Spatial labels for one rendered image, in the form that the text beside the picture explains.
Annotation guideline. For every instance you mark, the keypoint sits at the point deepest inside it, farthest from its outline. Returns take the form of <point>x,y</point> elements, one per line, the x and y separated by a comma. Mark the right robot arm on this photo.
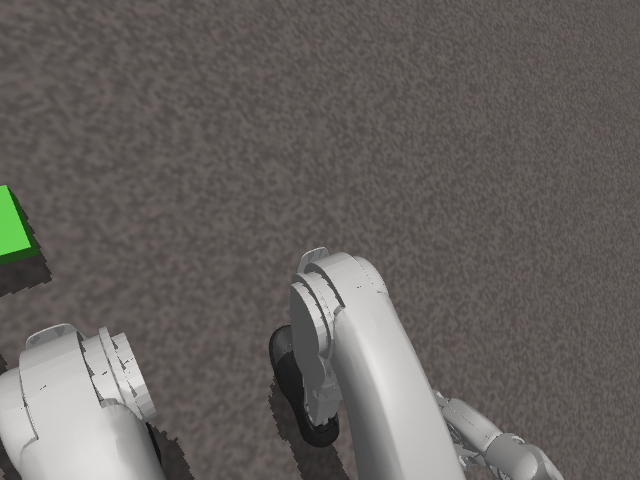
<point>508,457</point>

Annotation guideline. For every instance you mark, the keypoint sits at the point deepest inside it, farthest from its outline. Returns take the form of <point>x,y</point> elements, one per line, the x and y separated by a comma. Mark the carton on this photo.
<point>16,240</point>

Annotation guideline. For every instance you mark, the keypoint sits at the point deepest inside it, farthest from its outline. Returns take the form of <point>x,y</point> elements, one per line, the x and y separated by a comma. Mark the right robot hand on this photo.
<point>469,426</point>

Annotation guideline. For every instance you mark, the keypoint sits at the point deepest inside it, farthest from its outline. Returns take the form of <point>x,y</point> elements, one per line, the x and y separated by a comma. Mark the right robot foot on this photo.
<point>290,381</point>

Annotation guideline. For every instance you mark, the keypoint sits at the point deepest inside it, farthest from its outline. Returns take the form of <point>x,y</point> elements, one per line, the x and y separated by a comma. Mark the left robot foot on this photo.
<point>154,443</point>

